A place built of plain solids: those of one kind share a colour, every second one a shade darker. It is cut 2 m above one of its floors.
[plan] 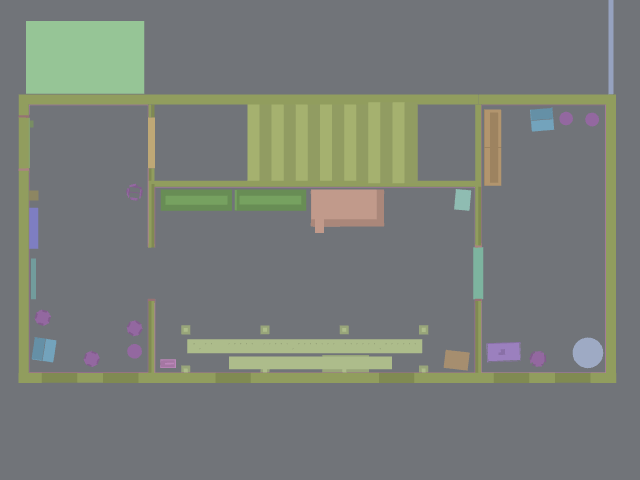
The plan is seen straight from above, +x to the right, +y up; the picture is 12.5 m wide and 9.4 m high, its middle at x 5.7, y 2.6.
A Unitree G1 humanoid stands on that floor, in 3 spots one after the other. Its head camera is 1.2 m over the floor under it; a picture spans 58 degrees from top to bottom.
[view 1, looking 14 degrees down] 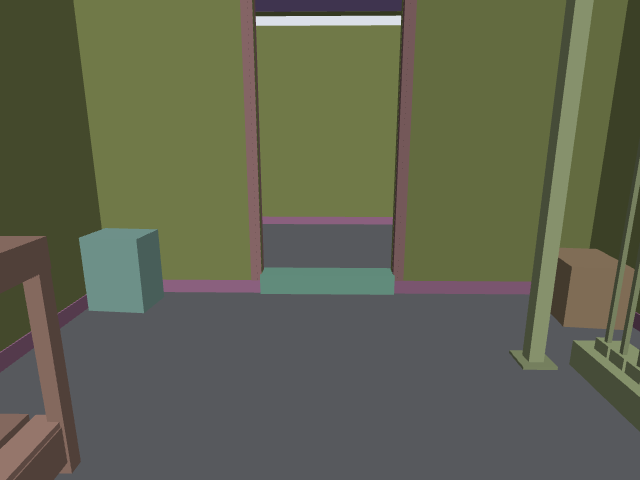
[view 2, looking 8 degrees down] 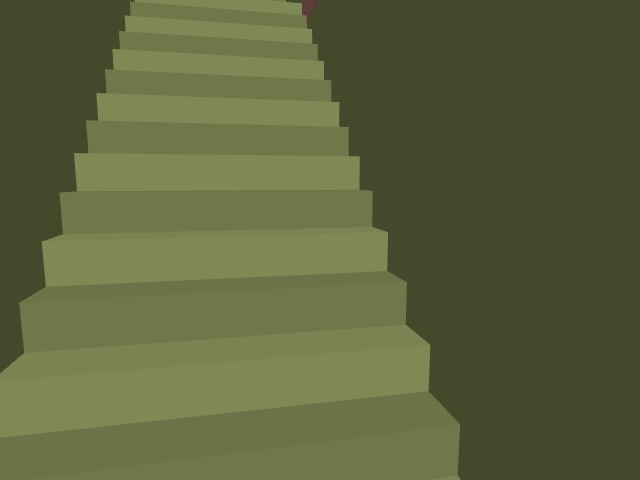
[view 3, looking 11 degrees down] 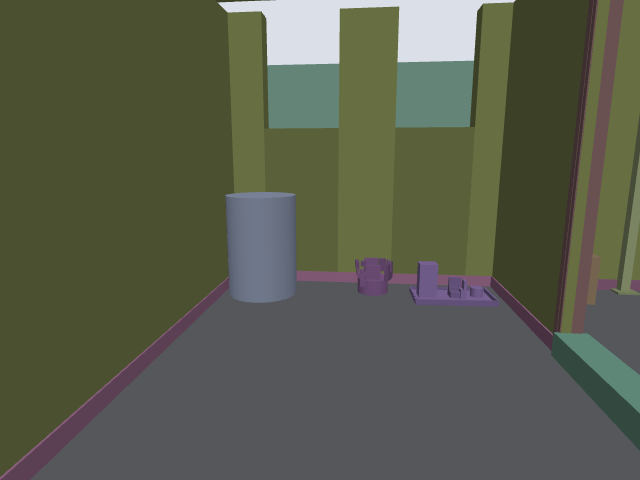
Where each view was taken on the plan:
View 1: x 5.60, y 1.95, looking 1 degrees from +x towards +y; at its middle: ground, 4.96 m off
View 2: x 3.28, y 4.50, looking -12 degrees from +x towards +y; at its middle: stair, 2.01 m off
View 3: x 10.05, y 4.05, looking -84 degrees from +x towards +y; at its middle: wall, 4.15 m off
